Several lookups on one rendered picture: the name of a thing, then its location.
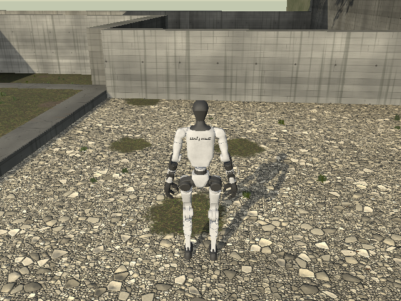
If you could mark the robot left forearm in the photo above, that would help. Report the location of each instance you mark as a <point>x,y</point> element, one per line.
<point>171,170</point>

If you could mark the right robot hand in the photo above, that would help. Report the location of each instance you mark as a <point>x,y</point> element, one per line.
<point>233,190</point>

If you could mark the left robot thigh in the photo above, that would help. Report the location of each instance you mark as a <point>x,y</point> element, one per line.
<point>185,184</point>

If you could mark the left robot hand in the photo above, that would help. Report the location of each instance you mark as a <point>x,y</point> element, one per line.
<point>168,190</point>

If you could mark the robot head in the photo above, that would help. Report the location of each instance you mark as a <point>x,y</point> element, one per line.
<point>200,109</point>

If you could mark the robot right forearm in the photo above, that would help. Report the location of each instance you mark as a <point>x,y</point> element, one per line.
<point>230,171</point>

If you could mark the left robot upper arm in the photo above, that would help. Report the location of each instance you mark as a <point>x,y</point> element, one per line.
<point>180,133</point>

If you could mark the right robot upper arm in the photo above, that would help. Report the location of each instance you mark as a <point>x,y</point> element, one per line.
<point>223,145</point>

